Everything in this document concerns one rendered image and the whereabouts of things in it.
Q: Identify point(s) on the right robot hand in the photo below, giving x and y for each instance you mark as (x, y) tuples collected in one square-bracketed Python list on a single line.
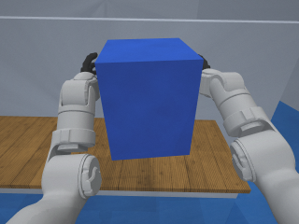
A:
[(205, 64)]

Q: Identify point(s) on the table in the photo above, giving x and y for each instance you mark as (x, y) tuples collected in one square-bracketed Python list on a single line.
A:
[(25, 145)]

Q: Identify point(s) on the left robot hand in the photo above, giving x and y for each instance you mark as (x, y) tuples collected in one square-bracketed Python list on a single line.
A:
[(87, 65)]

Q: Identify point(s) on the left robot forearm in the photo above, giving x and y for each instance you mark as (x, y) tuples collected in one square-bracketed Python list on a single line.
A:
[(76, 112)]

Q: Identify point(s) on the robot left upper arm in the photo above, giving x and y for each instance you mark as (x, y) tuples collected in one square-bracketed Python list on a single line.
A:
[(68, 182)]

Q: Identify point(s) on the robot right upper arm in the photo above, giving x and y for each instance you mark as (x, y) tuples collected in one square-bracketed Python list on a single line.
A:
[(264, 159)]

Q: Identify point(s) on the carton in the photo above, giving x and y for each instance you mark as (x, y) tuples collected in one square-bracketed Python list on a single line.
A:
[(149, 91)]

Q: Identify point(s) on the right robot forearm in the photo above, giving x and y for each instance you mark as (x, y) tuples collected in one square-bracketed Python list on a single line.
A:
[(241, 115)]

